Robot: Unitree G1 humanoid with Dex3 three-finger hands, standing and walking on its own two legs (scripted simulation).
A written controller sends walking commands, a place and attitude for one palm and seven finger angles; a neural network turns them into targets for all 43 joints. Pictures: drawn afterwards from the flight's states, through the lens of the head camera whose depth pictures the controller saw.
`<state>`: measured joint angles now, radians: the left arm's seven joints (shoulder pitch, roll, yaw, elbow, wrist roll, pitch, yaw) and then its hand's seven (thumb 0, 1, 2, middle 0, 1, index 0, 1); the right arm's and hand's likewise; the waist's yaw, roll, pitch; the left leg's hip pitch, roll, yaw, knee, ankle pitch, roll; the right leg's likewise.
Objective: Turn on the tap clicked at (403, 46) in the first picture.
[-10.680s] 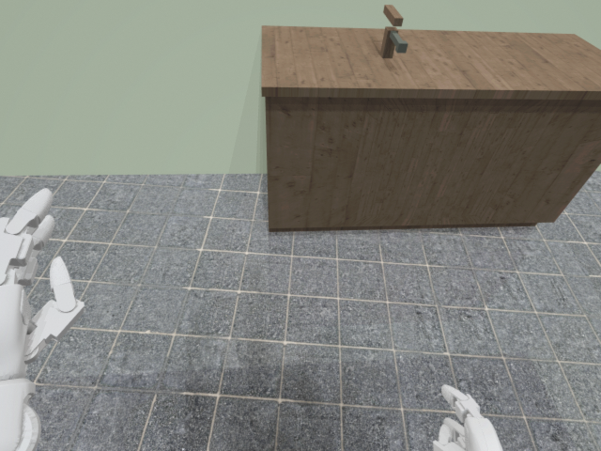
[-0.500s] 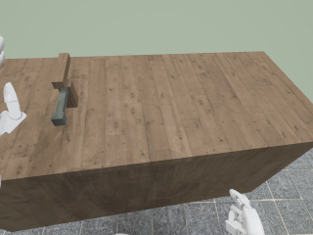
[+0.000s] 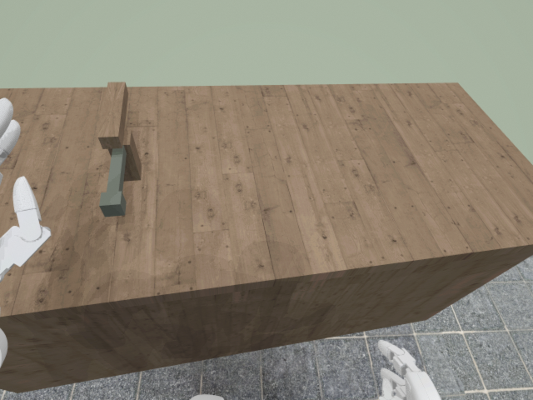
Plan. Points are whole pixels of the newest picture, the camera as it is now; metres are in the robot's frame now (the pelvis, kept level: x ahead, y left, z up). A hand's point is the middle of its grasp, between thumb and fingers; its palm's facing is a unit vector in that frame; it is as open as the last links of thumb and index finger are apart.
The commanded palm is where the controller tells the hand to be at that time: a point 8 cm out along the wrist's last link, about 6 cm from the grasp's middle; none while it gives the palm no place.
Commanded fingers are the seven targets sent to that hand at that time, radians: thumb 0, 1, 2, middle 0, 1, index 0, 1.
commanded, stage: come to a stop and stand still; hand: left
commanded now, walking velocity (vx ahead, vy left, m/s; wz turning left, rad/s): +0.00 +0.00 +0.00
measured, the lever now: (113, 204) +0.35 +0.27 +0.06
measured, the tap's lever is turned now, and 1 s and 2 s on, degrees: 0 0 0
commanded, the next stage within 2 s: look again from close up in 0.06 s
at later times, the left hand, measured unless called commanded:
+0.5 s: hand (76, 248) +0.22 +0.22 +0.18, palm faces +0.38 -0.87 -0.32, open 7.4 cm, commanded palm +0.16 +0.26 +0.18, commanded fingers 0.00 0.90 0.90 -0.20 -0.30 -0.20 -0.30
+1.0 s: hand (120, 240) +0.25 +0.21 +0.14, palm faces +0.23 -0.88 -0.41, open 7.4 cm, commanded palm +0.19 +0.24 +0.18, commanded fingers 0.00 0.90 0.90 -0.20 -0.30 -0.20 -0.30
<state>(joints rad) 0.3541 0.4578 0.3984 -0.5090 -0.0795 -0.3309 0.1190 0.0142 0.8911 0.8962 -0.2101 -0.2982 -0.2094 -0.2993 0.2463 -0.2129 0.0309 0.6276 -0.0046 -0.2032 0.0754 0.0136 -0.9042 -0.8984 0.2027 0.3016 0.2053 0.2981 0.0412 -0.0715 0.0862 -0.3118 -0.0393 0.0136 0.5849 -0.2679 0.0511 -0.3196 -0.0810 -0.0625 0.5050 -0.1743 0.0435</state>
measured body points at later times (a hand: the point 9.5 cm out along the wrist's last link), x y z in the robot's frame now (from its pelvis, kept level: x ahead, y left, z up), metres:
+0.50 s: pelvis +0.00 -0.03 +0.01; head +0.02 -0.01 +0.46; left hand +0.19 +0.27 +0.20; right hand +0.18 -0.25 -0.06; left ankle +0.03 +0.08 -0.73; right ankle +0.05 -0.16 -0.73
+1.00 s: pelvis +0.01 -0.03 +0.01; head +0.05 +0.00 +0.45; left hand +0.23 +0.25 +0.16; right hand +0.13 -0.26 -0.08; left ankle +0.03 +0.08 -0.73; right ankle +0.05 -0.16 -0.73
